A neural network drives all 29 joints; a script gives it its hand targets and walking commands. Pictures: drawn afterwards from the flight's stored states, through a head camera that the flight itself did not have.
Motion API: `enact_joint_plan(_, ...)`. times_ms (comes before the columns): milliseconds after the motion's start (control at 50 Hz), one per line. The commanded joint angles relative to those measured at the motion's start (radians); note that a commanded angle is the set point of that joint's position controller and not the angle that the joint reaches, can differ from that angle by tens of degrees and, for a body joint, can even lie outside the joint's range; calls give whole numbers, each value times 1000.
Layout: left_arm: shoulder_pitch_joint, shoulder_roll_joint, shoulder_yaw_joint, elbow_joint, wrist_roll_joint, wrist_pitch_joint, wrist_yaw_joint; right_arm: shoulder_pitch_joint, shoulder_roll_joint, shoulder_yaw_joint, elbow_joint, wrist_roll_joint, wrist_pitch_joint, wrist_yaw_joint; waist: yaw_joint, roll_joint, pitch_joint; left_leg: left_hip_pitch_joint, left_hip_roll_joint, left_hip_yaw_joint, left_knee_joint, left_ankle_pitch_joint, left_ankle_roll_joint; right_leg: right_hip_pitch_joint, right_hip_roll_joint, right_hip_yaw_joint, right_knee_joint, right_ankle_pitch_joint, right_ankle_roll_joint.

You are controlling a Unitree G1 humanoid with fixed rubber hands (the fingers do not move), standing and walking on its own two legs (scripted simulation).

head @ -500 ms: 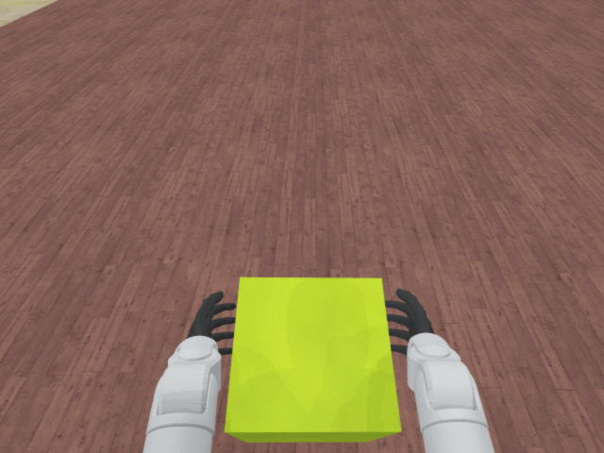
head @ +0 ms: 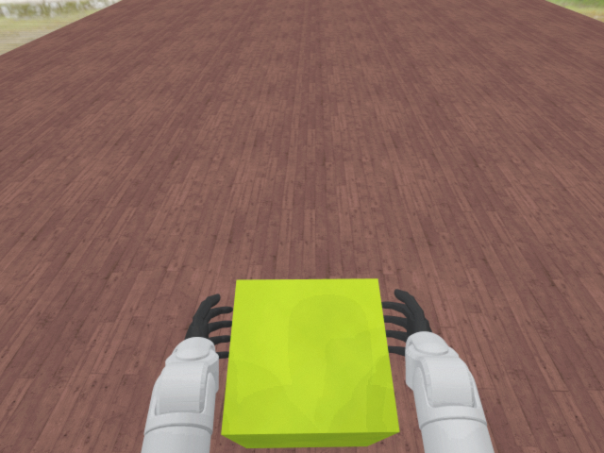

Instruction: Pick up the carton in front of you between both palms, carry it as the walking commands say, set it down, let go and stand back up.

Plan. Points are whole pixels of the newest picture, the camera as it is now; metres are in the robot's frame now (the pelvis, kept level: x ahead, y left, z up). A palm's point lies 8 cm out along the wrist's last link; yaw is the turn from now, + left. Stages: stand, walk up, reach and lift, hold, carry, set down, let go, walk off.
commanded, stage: carry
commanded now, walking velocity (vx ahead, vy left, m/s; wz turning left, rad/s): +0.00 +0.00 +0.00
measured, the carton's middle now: (307, 370) +0.31 +0.01 -0.08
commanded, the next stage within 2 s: hold in 0.46 s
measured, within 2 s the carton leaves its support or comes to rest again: neither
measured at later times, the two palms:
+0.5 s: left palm (203, 361) +0.27 +0.14 +0.03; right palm (426, 359) +0.27 -0.15 +0.03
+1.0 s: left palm (193, 374) +0.24 +0.15 +0.05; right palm (430, 364) +0.25 -0.15 +0.05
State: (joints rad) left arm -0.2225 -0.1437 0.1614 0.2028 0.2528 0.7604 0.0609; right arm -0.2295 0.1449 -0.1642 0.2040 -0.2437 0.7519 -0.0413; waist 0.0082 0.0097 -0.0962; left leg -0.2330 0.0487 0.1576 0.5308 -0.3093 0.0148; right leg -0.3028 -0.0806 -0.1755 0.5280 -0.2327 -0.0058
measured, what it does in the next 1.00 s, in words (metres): stands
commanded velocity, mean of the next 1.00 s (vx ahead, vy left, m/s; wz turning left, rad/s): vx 0.00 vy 0.00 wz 0.00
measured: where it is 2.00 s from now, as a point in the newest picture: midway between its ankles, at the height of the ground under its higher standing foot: outside the picture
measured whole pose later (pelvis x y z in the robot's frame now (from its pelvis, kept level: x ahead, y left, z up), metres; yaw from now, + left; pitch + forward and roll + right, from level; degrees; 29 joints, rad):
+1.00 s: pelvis -0.04 -0.01 +0.01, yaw +1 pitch -10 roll +0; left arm -0.26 -0.15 0.20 0.25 0.28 0.72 0.03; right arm -0.27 0.15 -0.21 0.24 -0.28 0.72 0.00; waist -0.01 0.02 0.09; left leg -0.04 -0.01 0.00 0.43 -0.22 0.01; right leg -0.09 0.00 -0.01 0.41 -0.15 -0.01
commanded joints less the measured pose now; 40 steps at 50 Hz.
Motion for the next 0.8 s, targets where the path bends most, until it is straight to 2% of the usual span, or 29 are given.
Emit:
enact_joint_plan(0, -541, -984, -552, -73, -293, -65, -272, -516, 947, 549, -81, 277, -59, 266, 1, -37, -220, 36, 118, -118, -121, 132, 13, 63, -100, 99, -103, 114, -1)
enact_joint_plan(20, -560, -964, -554, -77, -300, -69, -275, -449, 940, 517, -18, 238, -57, 266, -3, -58, -224, 38, 115, -105, -110, 96, 6, 59, -98, 98, -108, 81, -13)
enact_joint_plan(40, -541, -966, -538, -81, -280, -71, -278, -474, 946, 526, -51, 244, -55, 266, -6, -49, -200, 12, 128, -125, -118, 90, 20, 71, -104, 107, -115, 102, -14)
enact_joint_plan(60, -534, -980, -547, -70, -299, -70, -276, -498, 924, 531, -59, 259, -67, 269, -4, -22, -204, 33, 96, -113, -119, 115, -2, 46, -102, 110, -96, 70, -13)
enact_joint_plan(80, -518, -983, -543, -88, -274, -70, -273, -534, 937, 558, -116, 267, -73, 271, -1, 31, -242, 29, 109, -108, -111, 105, 16, 73, -111, 111, -101, 78, -12)
enact_joint_plan(100, -501, -982, -559, -81, -302, -69, -275, -494, 930, 566, -105, 283, -70, 269, -2, 29, -254, 30, 119, -107, -113, 91, 23, 69, -108, 116, -115, 82, -17)
enact_joint_plan(120, -532, -972, -570, -132, -299, -81, -271, -531, 959, 597, -121, 299, -64, 267, -1, -22, -269, 30, 120, -116, -124, 88, 28, 93, -109, 123, -101, 76, -25)
enact_joint_plan(140, -547, -966, -564, -116, -307, -70, -270, -464, 948, 547, -51, 267, -62, 266, -5, -47, -259, 18, 114, -115, -117, 145, 11, 101, -92, 84, -94, 98, -10)
enact_joint_plan(180, -499, -971, -564, -96, -284, -69, -266, -498, 927, 559, -115, 265, -70, 263, -7, -29, -268, 7, 113, -113, -127, 136, 13, 103, -95, 103, -90, 114, -20)
enact_joint_plan(200, -489, -938, -573, -139, -280, -75, -261, -480, 945, 563, -87, 291, -72, 270, -7, 8, -274, 12, 112, -113, -121, 128, 13, 100, -94, 106, -90, 115, -15)
enact_joint_plan(260, -480, -943, -575, -126, -281, -71, -261, -454, 926, 565, -81, 276, -71, 270, -3, 26, -281, 28, 109, -110, -113, 109, 13, 70, -94, 118, -93, 121, -10)
enact_joint_plan(320, -486, -968, -602, -171, -306, -81, -263, -476, 950, 615, -132, 305, -72, 261, 2, -33, -315, 5, 111, -106, -93, 147, 8, 149, -102, 102, -85, 188, -14)
enact_joint_plan(340, -494, -951, -617, -181, -323, -80, -260, -452, 949, 617, -151, 297, -72, 261, -6, -1, -324, 15, 110, -100, -90, 191, 14, 148, -110, 112, -71, 217, -19)
enact_joint_plan(360, -522, -929, -594, -179, -303, -79, -254, -443, 924, 565, -77, 275, -70, 264, -3, -3, -279, -6, 110, -106, -87, 209, 18, 133, -104, 103, -84, 227, -12)
enact_joint_plan(400, -475, -968, -603, -153, -302, -71, -246, -477, 912, 617, -161, 295, -79, 262, -8, 9, -305, 34, 112, -106, -77, 230, 4, 100, -106, 116, -67, 207, -23)
enact_joint_plan(440, -510, -938, -613, -198, -317, -86, -251, -425, 894, 577, -123, 270, -73, 258, -6, -2, -335, 44, 126, -105, -48, 246, 23, 124, -104, 110, -70, 297, -20)
enact_joint_plan(460, -376, -963, -526, -87, -251, -88, -260, -372, 916, 532, -100, 251, -69, 264, 18, 9, -220, 60, -121, -247, -160, 362, 23, 400, 160, 222, -87, 360, -25)
enact_joint_plan(480, -361, -929, -535, -67, -285, -102, -258, -353, 879, 552, -159, 259, -81, 260, -43, -25, -197, 97, -121, -227, -149, 399, 9, 372, 161, 262, -110, 425, -26)
enact_joint_plan(500, -377, -929, -516, -157, -261, -116, -260, -394, 901, 558, -154, 269, -87, 264, 37, -1, -252, 55, -112, -263, -165, 392, 15, 482, 157, 250, -106, 403, -30)
enact_joint_plan(520, -388, -916, -518, -111, -244, -111, -263, -434, 884, 558, -185, 260, -92, 255, 12, -9, -236, 103, -108, -267, -175, 358, 20, 443, 153, 257, -128, 338, -33)
enact_joint_plan(540, -400, -895, -525, -161, -224, -110, -259, -440, 924, 543, -144, 262, -89, 261, 40, -17, -184, 117, -123, -246, -170, 357, 17, 390, 162, 252, -138, 323, -22)
enact_joint_plan(580, -464, -920, -546, -175, -263, -112, -262, -393, 876, 544, -141, 261, -93, 260, -34, 29, -158, 110, -127, -253, -166, 361, 4, 410, 163, 269, -132, 377, -28)
enact_joint_plan(640, -466, -908, -509, -116, -259, -122, -273, -416, 874, 522, -114, 228, -92, 252, -36, 7, -147, 70, -143, -247, -176, 235, 8, 443, 145, 280, -155, 275, -28)
enact_joint_plan(660, -477, -906, -543, -152, -259, -125, -267, -436, 909, 552, -123, 249, -95, 258, -16, -53, -152, 119, -114, -255, -177, 228, 14, 420, 157, 248, -136, 241, -10)
enact_joint_plan(680, -454, -912, -534, -156, -268, -117, -264, -437, 914, 550, -125, 230, -88, 261, 20, -42, -129, 61, -114, -258, -196, 233, 18, 455, 165, 239, -132, 248, -11)
enact_joint_plan(700, -441, -899, -483, -91, -221, -112, -268, -451, 884, 549, -142, 223, -86, 260, -14, -8, -99, 78, -134, -250, -190, 222, 8, 413, 163, 241, -153, 234, -11)
enact_joint_plan(720, -458, -907, -514, -79, -241, -111, -270, -473, 881, 493, -79, 215, -92, 262, 1, -43, -99, 26, -111, -270, -211, 239, 19, 463, 171, 242, -136, 259, -15)
enact_joint_plan(740, -493, -932, -474, -57, -220, -111, -266, -483, 888, 519, -91, 239, -94, 266, 4, 35, -107, 48, -123, -262, -200, 197, 12, 448, 148, 259, -134, 222, -25)
enact_joint_plan(780, -508, -926, -518, -100, -271, -120, -271, -424, 887, 510, -82, 211, -92, 274, -22, -23, -107, 97, -116, -261, -211, 226, 12, 401, 169, 249, -154, 216, -27)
